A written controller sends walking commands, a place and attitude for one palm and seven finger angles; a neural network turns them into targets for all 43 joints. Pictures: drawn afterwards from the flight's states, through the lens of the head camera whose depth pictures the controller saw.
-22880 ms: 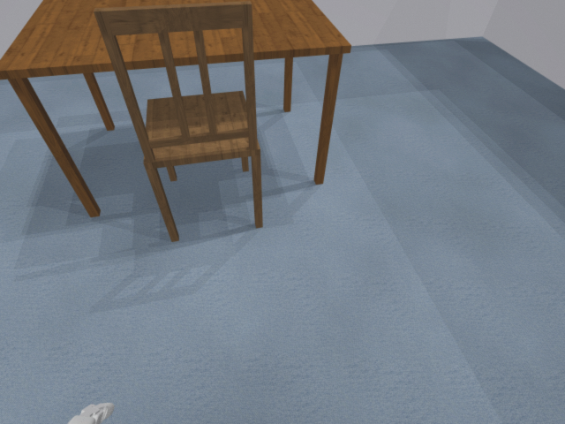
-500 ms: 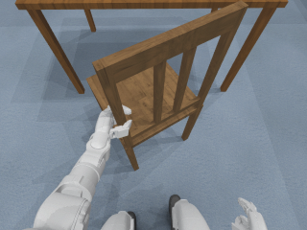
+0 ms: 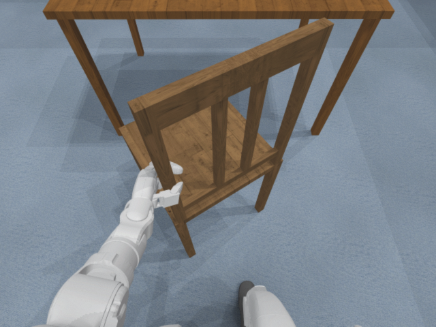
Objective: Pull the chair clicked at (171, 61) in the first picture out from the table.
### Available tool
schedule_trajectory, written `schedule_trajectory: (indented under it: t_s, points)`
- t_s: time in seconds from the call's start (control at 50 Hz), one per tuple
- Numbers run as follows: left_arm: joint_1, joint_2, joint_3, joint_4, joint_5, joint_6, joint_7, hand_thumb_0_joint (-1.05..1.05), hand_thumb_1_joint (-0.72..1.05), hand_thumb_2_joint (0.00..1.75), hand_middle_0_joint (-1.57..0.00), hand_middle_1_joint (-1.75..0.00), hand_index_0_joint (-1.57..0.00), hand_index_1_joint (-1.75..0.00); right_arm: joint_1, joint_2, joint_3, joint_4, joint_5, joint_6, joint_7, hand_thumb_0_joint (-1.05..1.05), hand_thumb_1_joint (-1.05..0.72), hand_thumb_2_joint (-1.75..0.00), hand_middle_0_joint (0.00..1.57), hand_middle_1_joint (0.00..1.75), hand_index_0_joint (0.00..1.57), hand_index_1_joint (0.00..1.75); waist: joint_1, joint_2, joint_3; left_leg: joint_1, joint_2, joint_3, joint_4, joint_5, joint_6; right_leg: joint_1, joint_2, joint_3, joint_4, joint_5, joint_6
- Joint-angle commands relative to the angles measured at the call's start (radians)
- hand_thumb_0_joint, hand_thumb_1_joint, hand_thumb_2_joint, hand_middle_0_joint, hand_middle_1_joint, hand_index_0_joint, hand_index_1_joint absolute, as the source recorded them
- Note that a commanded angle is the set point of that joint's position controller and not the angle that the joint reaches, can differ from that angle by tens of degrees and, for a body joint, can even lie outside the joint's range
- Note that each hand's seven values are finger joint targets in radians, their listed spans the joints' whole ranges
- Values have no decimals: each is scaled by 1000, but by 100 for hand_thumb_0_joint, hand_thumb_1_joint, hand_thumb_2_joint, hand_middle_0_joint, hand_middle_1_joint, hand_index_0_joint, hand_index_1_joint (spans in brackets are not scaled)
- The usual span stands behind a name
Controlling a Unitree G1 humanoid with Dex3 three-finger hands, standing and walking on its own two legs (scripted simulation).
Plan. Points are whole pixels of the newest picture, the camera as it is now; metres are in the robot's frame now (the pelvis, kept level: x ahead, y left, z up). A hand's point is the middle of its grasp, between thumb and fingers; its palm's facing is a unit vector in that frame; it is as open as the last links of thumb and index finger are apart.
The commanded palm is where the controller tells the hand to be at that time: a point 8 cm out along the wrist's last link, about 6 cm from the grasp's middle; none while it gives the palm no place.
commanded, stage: step backward, pulling the chair out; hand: left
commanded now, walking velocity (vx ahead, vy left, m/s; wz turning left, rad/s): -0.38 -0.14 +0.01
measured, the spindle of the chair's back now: (219, 149) +0.48 -0.01 -0.05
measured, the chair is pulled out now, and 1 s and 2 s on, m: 0.37 0.51 0.51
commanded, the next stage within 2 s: stop walking, hand still on the chair in 0.54 s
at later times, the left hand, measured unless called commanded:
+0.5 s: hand (172, 225) +0.30 +0.09 -0.05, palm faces -0.13 -0.98 -0.18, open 6.1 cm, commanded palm +0.31 +0.14 -0.05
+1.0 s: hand (164, 260) +0.24 +0.10 -0.05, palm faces -0.09 -0.98 -0.19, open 6.0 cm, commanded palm +0.23 +0.15 -0.03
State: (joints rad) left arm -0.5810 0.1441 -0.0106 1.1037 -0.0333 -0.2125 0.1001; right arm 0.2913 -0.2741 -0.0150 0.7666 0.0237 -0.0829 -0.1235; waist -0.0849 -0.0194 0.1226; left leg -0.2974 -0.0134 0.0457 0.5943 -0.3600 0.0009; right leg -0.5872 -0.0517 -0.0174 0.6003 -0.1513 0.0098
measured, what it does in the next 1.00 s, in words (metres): steps on the spot: right foot, then left foot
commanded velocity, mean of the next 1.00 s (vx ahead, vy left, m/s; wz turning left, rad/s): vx -0.19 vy -0.01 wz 0.00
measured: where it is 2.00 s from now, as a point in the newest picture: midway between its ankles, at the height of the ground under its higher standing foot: outside the picture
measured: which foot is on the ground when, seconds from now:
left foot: down 0.00-0.12, up 0.14-0.36, down 0.38-0.64, up 0.66-0.78, down 0.80-1.00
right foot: up 0.00-0.08, down 0.10-1.00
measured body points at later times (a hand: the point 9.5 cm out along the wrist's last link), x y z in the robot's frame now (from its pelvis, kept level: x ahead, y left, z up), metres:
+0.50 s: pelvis -0.07 +0.01 +0.00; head +0.02 -0.01 +0.44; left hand +0.31 +0.14 -0.04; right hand +0.03 -0.26 -0.12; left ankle -0.04 +0.16 -0.72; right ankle +0.02 -0.12 -0.72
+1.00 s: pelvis -0.08 +0.00 +0.00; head -0.04 -0.02 +0.45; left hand +0.24 +0.15 -0.04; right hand +0.00 -0.25 -0.12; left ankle -0.11 +0.13 -0.72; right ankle +0.02 -0.12 -0.72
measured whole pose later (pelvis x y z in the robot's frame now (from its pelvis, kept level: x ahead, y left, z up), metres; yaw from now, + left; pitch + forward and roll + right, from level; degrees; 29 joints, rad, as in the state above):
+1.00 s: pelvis -0.08 +0.00 +0.00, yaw -1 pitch -2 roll +1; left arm -0.31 0.12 -0.06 0.82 -0.02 -0.10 0.08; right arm 0.29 -0.22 0.01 0.69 0.02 -0.03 -0.10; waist -0.05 0.01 0.13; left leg -0.19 0.03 0.05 0.58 -0.36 -0.02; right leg -0.38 -0.02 -0.02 0.53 -0.11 0.00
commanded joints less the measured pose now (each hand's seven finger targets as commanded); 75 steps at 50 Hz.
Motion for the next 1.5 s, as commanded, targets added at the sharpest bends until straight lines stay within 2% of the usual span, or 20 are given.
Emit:
schedule_trajectory:
  t_s: [0.0,0.04,0.08,0.12,0.14,0.2,0.32,0.38,0.42,0.46,0.56,0.6,0.64,0.74,0.8,0.84,0.94,1.02,1.28,1.48]
  points:
    - [-390,140,44,-273,6,-68,-12,0,90,90,-50,-145,-50,-145,34,-97,-43,-111,-12,-23,15,0,-90,-90,20,30,20,30,36,192,-366,141,346,-257,-126,814,117,210,31,41,223,-209,-5]
    - [-372,88,18,-219,11,-64,-16,0,90,90,-50,-145,-50,-145,75,-107,-58,-88,-11,-17,38,0,-90,-90,20,30,20,30,32,99,-395,329,292,-191,46,1042,52,251,34,8,-70,-15,-26]
    - [-400,97,17,-200,23,-80,-17,0,90,90,-50,-145,-50,-145,115,-110,-63,-62,-5,-21,45,0,-90,-90,20,30,20,30,16,77,-468,226,214,-109,162,930,-13,485,-16,35,-182,467,-65]
    - [-377,135,26,-146,19,-84,-22,0,90,90,-50,-145,-50,-145,101,-108,-54,-62,4,-15,32,0,-90,-90,20,30,20,30,26,-50,-455,-110,93,-88,263,58,-60,705,-244,237,-118,992,-175]
    - [-337,171,61,-118,8,-60,-18,0,90,90,-50,-145,-50,-145,64,-112,-57,-62,9,-14,22,0,-90,-90,20,30,20,30,52,-127,-475,-185,76,-128,293,-162,-59,745,-302,263,-103,1056,-197]
    - [-319,181,66,-159,13,-29,-11,0,90,90,-50,-145,-50,-145,6,-103,-36,-68,8,-9,15,0,-90,-90,20,30,20,30,59,2,-485,-153,86,-155,211,-141,-52,660,-314,235,-106,834,-171]
    - [-220,150,31,-266,-16,4,-5,0,90,90,-50,-145,-50,-145,-2,-100,-33,-115,8,31,-5,0,-90,-90,20,30,20,30,37,-125,-530,52,97,-74,-53,156,-44,548,-212,116,-90,528,-79]
    - [-222,99,4,-317,-21,3,-15,0,90,90,-50,-145,-50,-145,-11,-120,-48,-171,6,52,-4,0,-90,-90,20,30,20,30,37,-10,-497,120,203,-132,-131,433,15,429,-30,25,-54,198,14]
    - [-252,73,-17,-356,-15,-10,-26,0,90,90,-50,-145,-50,-145,-42,-92,-37,-199,-2,60,3,0,-90,-90,20,30,20,30,46,202,-455,46,265,-171,-195,388,62,405,17,-5,74,-19,22]
    - [-273,70,-15,-346,-5,-9,-28,0,90,90,-50,-145,-50,-145,-50,-86,-37,-200,-8,55,12,0,-90,-90,20,30,20,30,57,266,-399,8,314,-191,-201,390,95,363,35,-4,135,-207,12]
    - [-312,112,2,-260,4,-19,-24,0,90,90,-50,-145,-50,-145,18,-96,-50,-161,7,30,12,0,-90,-90,20,30,20,30,38,49,-379,9,195,-51,-51,213,22,424,-5,45,-114,14,14]
    - [-280,170,24,-192,4,-13,-16,0,90,90,-50,-145,-50,-145,14,-88,-48,-146,15,23,4,0,-90,-90,20,30,20,30,53,-150,-328,-23,65,12,96,-112,-29,265,-169,228,-288,-201,-64]
    - [-191,170,38,-325,13,-17,-12,0,90,90,-50,-145,-50,-145,-13,-74,-49,-176,7,24,16,0,-90,-90,20,30,20,30,83,-197,-335,28,26,-19,273,-153,-24,194,-248,295,-408,-478,-112]
    - [-109,111,29,-382,8,-3,-6,0,90,90,-50,-145,-50,-145,-34,-46,-3,-162,-4,-4,8,0,-90,-90,20,30,20,30,47,-164,-386,128,50,-15,-85,1,4,302,-147,112,-211,-232,-57]
    - [-90,74,-6,-455,1,4,-9,0,90,90,-50,-145,-50,-145,-50,-99,-15,-201,-1,2,0,0,-90,-90,20,30,20,30,76,136,-310,45,234,-215,-269,101,87,334,13,13,0,-147,10]
    - [-119,49,-35,-503,5,16,-17,0,90,90,-50,-145,-50,-145,-77,-61,0,-201,-8,6,6,0,-90,-90,20,30,20,30,83,209,-303,5,260,-209,-251,233,100,400,11,-2,42,-134,6]
    - [-33,77,-21,-534,8,37,-8,0,90,90,-50,-145,-50,-145,-40,-79,-26,-211,-1,9,17,0,-90,-90,20,30,20,30,62,-10,-353,32,126,-60,-130,169,11,551,-67,102,-133,119,-30]
    - [31,90,-10,-507,11,32,-1,0,90,90,-50,-145,-50,-145,-26,-65,-18,-192,0,18,19,0,-90,-90,20,30,20,30,66,-22,-268,44,78,-49,-175,-51,15,428,-80,146,-261,-247,-38]
    - [186,55,-45,-626,20,13,5,0,90,90,-50,-145,-50,-145,-74,-61,-27,-220,-8,30,20,0,-90,-90,20,30,20,30,63,-29,-363,156,122,-45,-176,402,-7,587,-76,73,-122,426,-49]
    - [245,46,-59,-669,22,33,7,0,90,90,-50,-145,-50,-145,-107,-51,-16,-245,-13,57,23,0,-90,-90,20,30,20,30,68,15,-338,142,120,-42,-203,356,-7,583,-67,62,-140,354,-43]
